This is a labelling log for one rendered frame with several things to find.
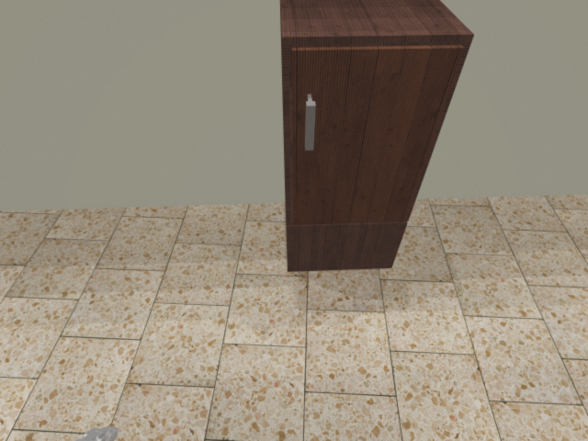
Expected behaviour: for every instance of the cupboard door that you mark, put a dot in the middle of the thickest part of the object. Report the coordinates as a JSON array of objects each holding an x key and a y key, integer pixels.
[{"x": 377, "y": 111}]

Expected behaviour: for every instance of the handle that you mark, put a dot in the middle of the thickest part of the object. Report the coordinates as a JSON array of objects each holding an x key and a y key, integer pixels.
[{"x": 310, "y": 123}]

